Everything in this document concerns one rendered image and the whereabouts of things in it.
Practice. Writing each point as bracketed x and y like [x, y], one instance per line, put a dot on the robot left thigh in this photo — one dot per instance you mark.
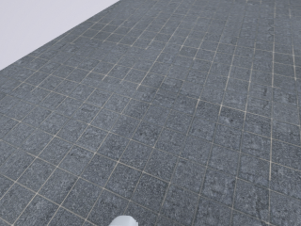
[123, 221]

